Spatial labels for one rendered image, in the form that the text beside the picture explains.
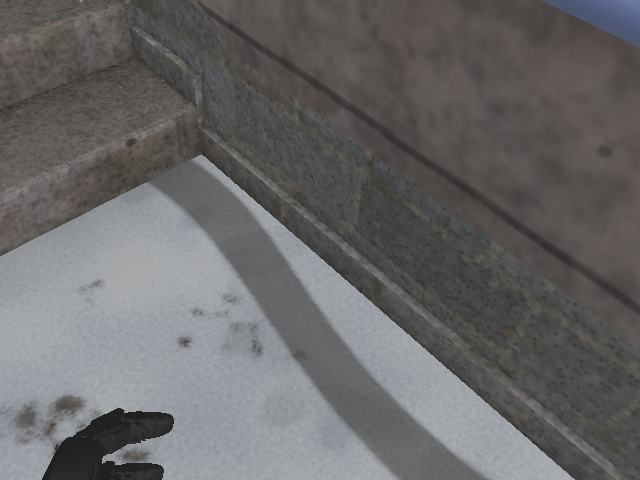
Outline robot left hand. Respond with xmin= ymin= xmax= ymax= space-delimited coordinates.
xmin=42 ymin=408 xmax=174 ymax=480

